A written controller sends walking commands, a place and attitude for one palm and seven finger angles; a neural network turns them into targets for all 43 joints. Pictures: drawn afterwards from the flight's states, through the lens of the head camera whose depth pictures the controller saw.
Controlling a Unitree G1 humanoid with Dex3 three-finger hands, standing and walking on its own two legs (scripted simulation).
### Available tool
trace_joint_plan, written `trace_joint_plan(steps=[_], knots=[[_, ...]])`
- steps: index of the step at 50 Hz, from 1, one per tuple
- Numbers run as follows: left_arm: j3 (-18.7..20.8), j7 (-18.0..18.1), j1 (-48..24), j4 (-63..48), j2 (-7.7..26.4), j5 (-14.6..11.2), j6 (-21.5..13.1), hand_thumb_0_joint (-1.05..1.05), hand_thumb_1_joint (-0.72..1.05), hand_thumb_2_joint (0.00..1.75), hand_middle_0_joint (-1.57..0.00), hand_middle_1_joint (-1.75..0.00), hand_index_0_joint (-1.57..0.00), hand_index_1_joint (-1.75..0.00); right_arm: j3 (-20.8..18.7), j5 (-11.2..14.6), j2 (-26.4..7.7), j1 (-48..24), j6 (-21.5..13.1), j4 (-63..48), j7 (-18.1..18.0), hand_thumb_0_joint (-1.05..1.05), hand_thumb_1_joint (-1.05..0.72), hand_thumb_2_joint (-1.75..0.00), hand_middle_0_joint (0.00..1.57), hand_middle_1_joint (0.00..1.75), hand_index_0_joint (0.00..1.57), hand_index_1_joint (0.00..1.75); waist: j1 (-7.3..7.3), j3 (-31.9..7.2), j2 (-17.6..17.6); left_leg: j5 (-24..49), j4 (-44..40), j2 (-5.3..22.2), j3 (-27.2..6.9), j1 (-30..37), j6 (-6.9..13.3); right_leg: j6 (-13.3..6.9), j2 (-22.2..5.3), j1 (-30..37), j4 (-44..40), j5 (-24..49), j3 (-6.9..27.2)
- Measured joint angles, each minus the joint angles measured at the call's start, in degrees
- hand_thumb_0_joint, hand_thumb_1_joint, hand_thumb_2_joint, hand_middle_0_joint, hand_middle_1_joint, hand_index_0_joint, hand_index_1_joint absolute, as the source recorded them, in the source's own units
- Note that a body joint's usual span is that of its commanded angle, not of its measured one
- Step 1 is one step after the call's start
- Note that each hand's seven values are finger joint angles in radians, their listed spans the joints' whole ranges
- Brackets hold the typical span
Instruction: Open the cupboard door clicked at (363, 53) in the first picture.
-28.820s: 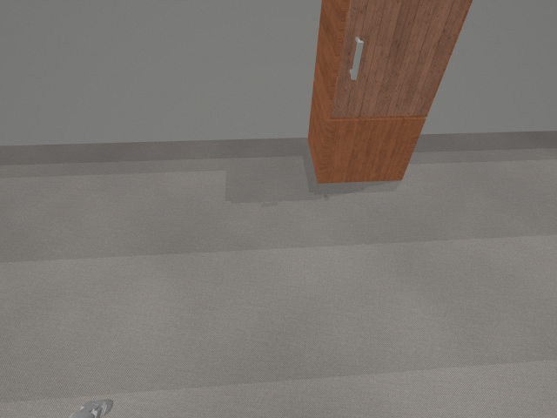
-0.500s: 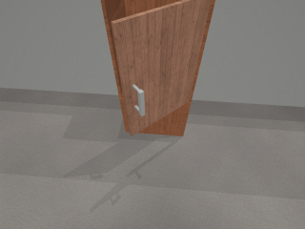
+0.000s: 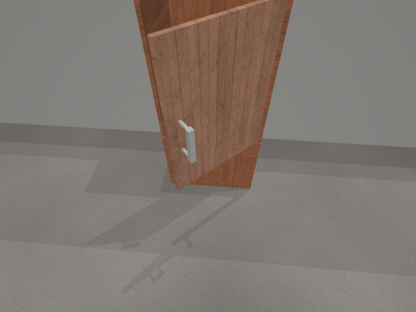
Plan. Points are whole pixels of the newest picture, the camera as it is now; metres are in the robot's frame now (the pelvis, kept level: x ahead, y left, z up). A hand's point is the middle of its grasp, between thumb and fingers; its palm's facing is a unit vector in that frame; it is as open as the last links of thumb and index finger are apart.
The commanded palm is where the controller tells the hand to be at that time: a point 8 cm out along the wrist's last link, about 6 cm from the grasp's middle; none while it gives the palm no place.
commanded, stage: walk to a spot facing it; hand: left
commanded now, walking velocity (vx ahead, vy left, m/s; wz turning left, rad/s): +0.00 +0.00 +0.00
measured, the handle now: (187, 142) +0.59 +0.10 -0.09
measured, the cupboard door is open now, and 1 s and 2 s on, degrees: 42 42 42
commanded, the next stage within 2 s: none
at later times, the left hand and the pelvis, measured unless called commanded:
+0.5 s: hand out of the picture +0.09 +0.16 -0.18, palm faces -0.16 -0.94 -0.29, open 7.4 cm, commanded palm none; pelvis -0.01 -0.03 -0.03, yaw -12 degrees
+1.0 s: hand out of the picture +0.13 +0.15 -0.18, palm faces -0.41 -0.88 -0.25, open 7.4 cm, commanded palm none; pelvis -0.01 -0.02 -0.02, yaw -29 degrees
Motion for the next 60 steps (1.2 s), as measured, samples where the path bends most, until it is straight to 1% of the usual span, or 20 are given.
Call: trace_joint_plan(steps=[7, 13, 17, 20, 22, 23, 24, 27, 29, 31, 36, 43, 46, 48, 49, 50, 52, 55, 57, 60], knots=[[0.43, 0.37, 0.24, -0.76, -0.17, -0.04, 0.77, 0.00, 0.90, 0.90, -0.20, -0.30, -0.20, -0.29, -0.17, -0.18, 0.12, 0.04, 0.26, -0.66, -0.65, 0.00, -0.91, -0.89, 0.20, 0.30, 0.20, 0.30, 0.41, -0.08, -0.09, -1.05, 1.26, 0.67, 1.22, -0.41, -0.36, -0.23, 0.61, -1.01, 1.33, -0.57, 1.19], [1.31, 0.20, 2.27, -2.99, -2.00, 0.13, 3.13, 0.00, 0.91, 0.90, -0.20, -0.30, -0.20, -0.29, -0.89, -0.21, 2.62, 1.15, 1.44, -3.58, -1.47, 0.00, -0.91, -0.89, 0.20, 0.30, 0.20, 0.30, 0.69, 0.83, -0.38, -4.53, 7.03, 1.96, 4.54, -2.53, -0.62, -0.54, 1.72, -4.93, 7.83, -3.04, 4.45], [1.86, -0.46, 3.56, -5.28, -2.98, 0.33, 4.42, 0.00, 0.91, 0.90, -0.20, -0.30, -0.20, -0.29, -1.47, -0.40, 4.42, 2.75, 1.93, -5.59, -1.66, 0.00, -0.91, -0.89, 0.20, 0.30, 0.20, 0.30, 0.67, 1.80, -1.50, -6.52, 10.66, 2.43, 7.19, -3.99, -0.69, -0.74, 2.20, -8.87, 14.26, -5.19, 6.85], [2.42, -0.98, 3.87, -6.92, -3.73, 0.38, 5.49, 0.00, 0.91, 0.90, -0.20, -0.30, -0.20, -0.29, -1.89, -0.77, 5.07, 4.14, 1.87, -6.31, -1.71, 0.00, -0.91, -0.89, 0.20, 0.30, 0.20, 0.30, 0.90, 3.07, -1.83, -7.77, 12.98, 2.92, 9.11, -4.28, -0.88, -0.31, 1.63, -12.77, 25.05, -13.09, 6.08], [2.72, -1.28, 4.08, -8.00, -4.54, 0.40, 5.83, 0.00, 0.91, 0.90, -0.20, -0.30, -0.20, -0.29, -2.18, -0.98, 4.95, 5.15, 1.97, -6.46, -1.75, 0.00, -0.91, -0.89, 0.20, 0.30, 0.21, 0.30, 0.88, 3.72, -0.81, -8.62, 14.61, 4.01, 9.65, -4.46, -1.49, -0.27, 1.15, -13.37, 28.32, -16.28, 4.96], [2.84, -1.48, 4.34, -8.67, -4.92, 0.41, 5.66, 0.00, 0.91, 0.90, -0.20, -0.30, -0.20, -0.29, -2.31, -1.00, 4.76, 5.65, 2.13, -6.48, -1.73, 0.00, -0.91, -0.89, 0.20, 0.30, 0.21, 0.30, 0.99, 3.87, -0.11, -9.29, 15.99, 4.79, 9.75, -4.87, -1.99, -0.28, 0.86, -12.64, 26.87, -14.95, 4.43], [2.95, -1.69, 5.00, -9.63, -4.91, 0.50, 5.14, 0.00, 0.91, 0.90, -0.20, -0.30, -0.20, -0.29, -2.43, -0.83, 4.70, 6.22, 2.46, -6.59, -1.67, 0.00, -0.91, -0.89, 0.20, 0.30, 0.21, 0.30, 1.13, 3.51, -0.07, -10.31, 18.54, 5.28, 9.88, -6.21, -2.21, -0.57, 0.35, -11.39, 22.58, -9.70, 5.12], [3.27, -0.81, 5.55, -10.47, -5.51, 0.48, 3.67, 0.00, 0.91, 0.90, -0.20, -0.30, -0.20, -0.29, -3.14, 0.09, 4.21, 4.78, 4.21, -6.66, -1.40, 0.01, -0.91, -0.89, 0.20, 0.30, 0.21, 0.30, 1.28, 4.76, 0.83, -19.15, 36.41, 4.02, 2.63, -13.48, -1.95, -2.21, 2.17, -12.06, 22.66, -8.97, 5.49], [3.35, -0.38, 6.38, -10.69, -5.87, 0.36, 3.78, 0.00, 0.91, 0.90, -0.20, -0.30, -0.20, -0.29, -3.54, 0.21, 4.04, 3.46, 4.56, -7.19, -1.11, 0.01, -0.91, -0.89, 0.20, 0.30, 0.20, 0.30, 1.38, 4.93, 0.68, -17.68, 45.07, 2.67, -0.20, -17.64, -1.89, -2.92, 3.27, -11.53, 19.63, -8.17, 6.42], [3.37, 0.07, 7.41, -10.59, -6.03, 0.28, 3.65, 0.00, 0.91, 0.90, -0.20, -0.30, -0.20, -0.29, -3.68, 0.21, 4.08, 2.01, 4.30, -8.24, -1.03, 0.01, -0.91, -0.89, 0.20, 0.30, 0.20, 0.30, 1.61, 4.70, -0.19, -15.33, 48.22, 1.76, -1.39, -20.16, -2.24, -2.99, 4.07, -11.04, 15.61, -5.36, 8.34], [3.26, 0.42, 9.50, -10.07, -6.32, 0.33, 3.37, 0.00, 0.90, 0.90, -0.20, -0.30, -0.20, -0.29, -3.72, 0.60, 4.25, -0.93, 3.43, -10.99, -1.46, 0.01, -0.91, -0.89, 0.20, 0.30, 0.20, 0.30, 2.11, 3.29, -1.78, -13.74, 42.27, 0.60, -3.23, -20.29, -3.01, -3.29, 5.43, -9.68, 8.43, -0.33, 13.48], [3.91, 0.24, 9.30, -11.10, -5.28, 0.77, 3.68, 0.00, 0.90, 0.89, -0.20, -0.30, -0.20, -0.30, -3.47, 1.00, 4.89, -3.50, 3.08, -12.86, -1.67, 0.00, -0.91, -0.89, 0.19, 0.30, 0.20, 0.30, 3.30, 2.22, -2.74, -14.14, 33.32, -0.44, -5.05, -17.82, -2.74, -2.78, 7.49, -9.11, 5.96, 1.87, 17.96], [4.16, 0.19, 8.73, -11.70, -4.44, 0.91, 3.97, 0.00, 0.90, 0.90, -0.20, -0.30, -0.20, -0.29, -3.24, 1.23, 5.26, -3.84, 2.67, -13.55, -1.63, 0.00, -0.91, -0.89, 0.19, 0.30, 0.20, 0.30, 3.59, 1.88, -3.34, -13.64, 26.18, -1.27, -5.52, -15.45, -2.15, -2.09, 8.30, -9.88, 6.52, 2.01, 19.76], [4.27, 0.11, 8.51, -11.98, -3.87, 0.70, 4.31, 0.00, 0.90, 0.90, -0.20, -0.30, -0.20, -0.29, -2.94, 1.33, 5.36, -3.28, 1.95, -14.04, -1.70, 0.00, -0.91, -0.89, 0.20, 0.30, 0.20, 0.30, 3.19, 1.33, -3.37, -10.20, 17.56, -1.39, -5.60, -12.09, -1.57, -1.31, 9.15, -10.90, 8.07, 1.41, 20.64], [4.25, -0.03, 8.72, -12.37, -3.87, 0.44, 4.53, 0.00, 0.90, 0.90, -0.20, -0.30, -0.20, -0.29, -2.73, 1.19, 4.84, -2.43, 1.47, -14.60, -1.74, 0.00, -0.91, -0.89, 0.20, 0.30, 0.20, 0.30, 2.79, 0.46, -2.16, -9.97, 12.40, -0.29, -6.53, -10.02, -0.52, -0.90, 10.28, -12.31, 10.04, -0.02, 19.97], [4.23, -0.30, 8.25, -12.47, -3.67, 0.18, 4.66, 0.00, 0.90, 0.90, -0.20, -0.30, -0.20, -0.29, -2.82, 0.86, 4.53, -1.81, 1.04, -14.85, -1.92, 0.00, -0.91, -0.89, 0.20, 0.30, 0.20, 0.30, 2.24, 0.31, -1.35, -5.16, 10.62, 0.40, -7.08, -9.93, -0.16, -0.19, 10.59, -14.53, 14.35, -5.13, 18.11], [4.68, -0.98, 6.62, -12.73, -2.27, 0.29, 5.02, 0.00, 0.90, 0.90, -0.20, -0.30, -0.20, -0.29, -2.45, 0.11, 5.15, -0.75, 1.14, -14.60, -2.30, 0.00, -0.91, -0.89, 0.20, 0.30, 0.20, 0.30, 2.39, 1.64, -2.69, -4.45, 12.38, 0.26, -5.76, -9.72, -0.66, 1.97, 8.29, -18.77, 26.34, -13.95, 13.67], [5.43, -1.76, 5.08, -13.75, -0.76, 0.72, 5.11, 0.00, 0.91, 0.90, -0.20, -0.30, -0.20, -0.29, -1.73, -0.80, 5.67, 2.11, 1.27, -14.21, -2.19, 0.00, -0.91, -0.89, 0.20, 0.30, 0.20, 0.30, 2.53, 2.15, -2.97, -5.70, 11.38, 1.80, -4.50, -8.18, -1.42, 3.73, 5.08, -22.78, 38.79, -16.58, 8.72], [5.44, -2.11, 4.24, -14.58, -0.44, 0.64, 5.15, 0.00, 0.91, 0.90, -0.20, -0.30, -0.20, -0.29, -1.63, -1.13, 5.49, 3.55, 1.33, -13.91, -2.12, 0.00, -0.91, -0.89, 0.20, 0.30, 0.21, 0.30, 2.51, 2.64, -2.06, -5.98, 11.13, 3.29, -3.73, -7.53, -1.87, 4.01, 3.00, -22.72, 39.26, -16.89, 6.57], [4.97, -2.52, 3.64, -15.39, -0.32, 0.51, 4.85, 0.00, 0.91, 0.90, -0.20, -0.30, -0.20, -0.29, -1.75, -1.23, 4.87, 4.93, 1.30, -13.61, -1.81, 0.01, -0.91, -0.89, 0.20, 0.30, 0.21, 0.30, 2.04, 3.45, -0.47, -7.51, 12.77, 5.64, -1.70, -7.01, -2.66, 3.58, 0.97, -19.41, 31.80, -16.19, 4.28]])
